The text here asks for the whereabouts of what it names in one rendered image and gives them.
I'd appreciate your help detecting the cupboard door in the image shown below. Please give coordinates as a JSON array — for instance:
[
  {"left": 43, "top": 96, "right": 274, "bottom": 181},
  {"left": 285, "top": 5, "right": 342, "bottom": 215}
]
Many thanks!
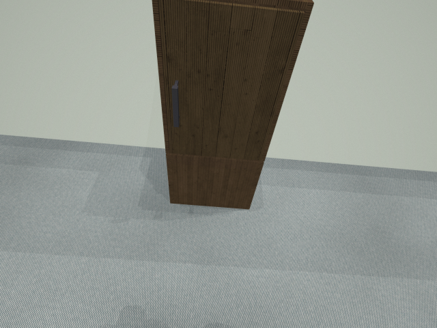
[{"left": 158, "top": 0, "right": 305, "bottom": 161}]

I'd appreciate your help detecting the handle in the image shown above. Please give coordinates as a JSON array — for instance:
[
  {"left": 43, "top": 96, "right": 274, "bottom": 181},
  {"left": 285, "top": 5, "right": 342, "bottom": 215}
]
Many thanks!
[{"left": 171, "top": 80, "right": 180, "bottom": 127}]

